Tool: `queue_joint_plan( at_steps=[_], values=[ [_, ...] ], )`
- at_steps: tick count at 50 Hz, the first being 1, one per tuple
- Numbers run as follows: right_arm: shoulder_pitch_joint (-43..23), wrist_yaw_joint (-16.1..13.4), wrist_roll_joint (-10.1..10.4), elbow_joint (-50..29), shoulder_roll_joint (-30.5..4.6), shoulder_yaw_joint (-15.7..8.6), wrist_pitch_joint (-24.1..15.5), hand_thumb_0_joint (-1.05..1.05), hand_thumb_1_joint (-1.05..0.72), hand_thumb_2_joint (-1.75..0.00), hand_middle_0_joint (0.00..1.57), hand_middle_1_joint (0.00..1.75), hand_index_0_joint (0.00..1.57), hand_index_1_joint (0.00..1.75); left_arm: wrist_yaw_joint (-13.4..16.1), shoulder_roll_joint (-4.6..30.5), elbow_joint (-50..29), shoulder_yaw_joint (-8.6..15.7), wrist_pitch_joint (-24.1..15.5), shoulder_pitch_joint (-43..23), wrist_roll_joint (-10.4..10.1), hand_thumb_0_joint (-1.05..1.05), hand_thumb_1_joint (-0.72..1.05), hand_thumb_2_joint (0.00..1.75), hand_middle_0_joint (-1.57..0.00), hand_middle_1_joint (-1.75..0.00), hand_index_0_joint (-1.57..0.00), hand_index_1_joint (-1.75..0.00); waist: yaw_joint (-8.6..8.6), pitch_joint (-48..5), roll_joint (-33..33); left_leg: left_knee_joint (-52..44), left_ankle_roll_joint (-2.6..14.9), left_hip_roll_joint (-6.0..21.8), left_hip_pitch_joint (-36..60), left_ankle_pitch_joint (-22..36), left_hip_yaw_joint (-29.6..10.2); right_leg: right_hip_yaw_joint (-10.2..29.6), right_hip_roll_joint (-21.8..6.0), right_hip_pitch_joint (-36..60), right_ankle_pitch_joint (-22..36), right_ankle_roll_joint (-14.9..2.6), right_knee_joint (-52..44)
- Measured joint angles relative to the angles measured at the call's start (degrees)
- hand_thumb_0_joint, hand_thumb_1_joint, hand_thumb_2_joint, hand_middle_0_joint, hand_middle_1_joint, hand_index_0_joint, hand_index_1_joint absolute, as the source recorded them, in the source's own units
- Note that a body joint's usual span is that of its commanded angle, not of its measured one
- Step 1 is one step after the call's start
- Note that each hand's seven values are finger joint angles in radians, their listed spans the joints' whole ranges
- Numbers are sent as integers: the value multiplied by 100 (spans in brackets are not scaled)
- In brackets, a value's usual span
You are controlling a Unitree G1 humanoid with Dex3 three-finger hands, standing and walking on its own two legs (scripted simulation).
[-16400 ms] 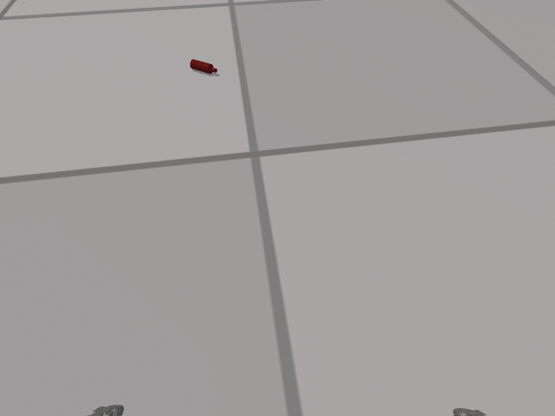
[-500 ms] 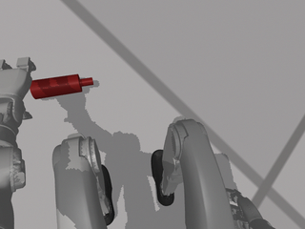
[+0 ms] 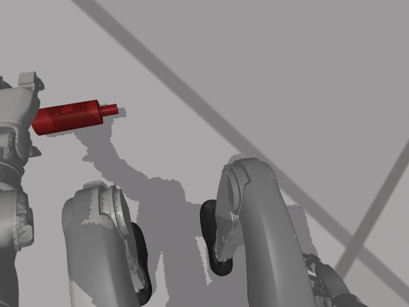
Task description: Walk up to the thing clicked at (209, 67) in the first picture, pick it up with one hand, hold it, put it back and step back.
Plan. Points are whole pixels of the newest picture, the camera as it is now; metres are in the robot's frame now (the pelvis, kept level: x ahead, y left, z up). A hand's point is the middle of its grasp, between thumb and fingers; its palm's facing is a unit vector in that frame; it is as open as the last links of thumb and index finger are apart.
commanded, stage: rise first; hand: left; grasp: from above
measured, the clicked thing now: (78, 115) +0.50 +0.22 -0.31
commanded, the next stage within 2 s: approach in 1.16 s
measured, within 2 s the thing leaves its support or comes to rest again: neither
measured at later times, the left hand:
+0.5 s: hand (31, 120) +0.46 +0.28 -0.19, palm faces -0.45 -0.06 -0.89, open 14.2 cm
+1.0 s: hand (29, 118) +0.46 +0.28 -0.19, palm faces -0.45 -0.06 -0.89, open 14.1 cm
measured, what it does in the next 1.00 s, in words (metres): stands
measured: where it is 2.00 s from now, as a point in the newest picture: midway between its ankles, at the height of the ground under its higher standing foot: (179, 262)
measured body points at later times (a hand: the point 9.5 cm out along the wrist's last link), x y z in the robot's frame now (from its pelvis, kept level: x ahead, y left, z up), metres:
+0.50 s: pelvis +0.00 +0.00 -0.01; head +0.25 +0.06 +0.36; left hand +0.48 +0.28 -0.14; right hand +0.03 -0.28 -0.11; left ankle +0.07 +0.11 -0.31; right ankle +0.10 -0.11 -0.31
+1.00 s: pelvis +0.00 +0.00 -0.01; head +0.25 +0.06 +0.36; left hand +0.48 +0.28 -0.14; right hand +0.04 -0.28 -0.11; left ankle +0.07 +0.11 -0.31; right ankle +0.10 -0.11 -0.31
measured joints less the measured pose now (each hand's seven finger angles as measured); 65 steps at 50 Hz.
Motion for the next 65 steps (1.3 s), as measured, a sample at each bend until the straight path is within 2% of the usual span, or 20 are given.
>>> queue_joint_plan(
  at_steps=[17, 28, 42, 44, 56, 59, 61, 65],
  values=[
    [74, 44, -31, 11, -24, 99, -28, 0, -91, -90, 20, 30, 20, 30, -25, 101, 259, -67, 20, -222, 52, 0, -56, 103, -9, -100, -8, -101, -118, 41, -12, 111, 13, -2, -85, 30, -41, -35, 4, -51, 42, 11, 71],
    [106, 81, -91, -26, -52, 188, -73, 0, -91, -90, 20, 30, 20, 30, 4, 278, 478, 51, -21, -351, 145, 0, -56, 104, -9, -99, -8, -101, -234, 98, -22, 225, 6, -7, -179, 57, -67, -57, -2, -138, 71, -3, 176],
    [77, 122, -92, -35, -45, 188, -61, 0, -91, -90, 20, 30, 20, 30, -81, 355, 380, 79, -59, -325, 74, 0, -55, 102, -10, -99, -9, -100, -178, 132, -4, 269, -5, -10, -200, 25, -113, -96, 10, -148, 54, -8, 195],
    [75, 122, -87, -38, -47, 178, -76, 0, -91, -90, 20, 30, 20, 30, -108, 348, 361, -3, -55, -331, 48, 0, -54, 102, -10, -99, -9, -100, -165, 128, -7, 266, -1, -12, -205, 27, -118, -100, 11, -145, 56, -1, 184],
    [89, 157, -75, -68, -79, 165, -51, 0, -91, -90, 20, 30, 20, 30, -58, 296, 336, 61, -83, -268, 157, 0, -52, 101, -12, -97, -11, -98, -186, 38, -15, 226, 19, -30, -177, 52, -96, -79, 3, -97, 63, 24, 143],
    [101, 156, -72, -71, -81, 144, -60, 0, -90, -90, 20, 30, 20, 30, -60, 318, 346, 87, -66, -241, 141, 0, -52, 100, -13, -96, -12, -97, -189, 36, -10, 218, 24, -27, -178, 62, -88, -71, 8, -102, 75, 28, 137],
    [127, 152, -63, -62, -79, 133, -63, 0, -90, -90, 20, 30, 20, 30, -85, 290, 317, -9, -48, -231, 100, 0, -51, 100, -13, -95, -12, -97, -169, 19, -10, 206, 24, -28, -184, 69, -77, -60, 6, -114, 78, 28, 133],
    [133, 159, -71, -50, -75, 137, -78, 0, -90, -90, 20, 30, 20, 30, -98, 290, 312, 51, -94, -224, 144, 0, -51, 100, -14, -94, -13, -96, -169, 38, -17, 192, 21, -35, -164, 75, -66, -49, 2, -100, 77, 27, 131]
  ],
)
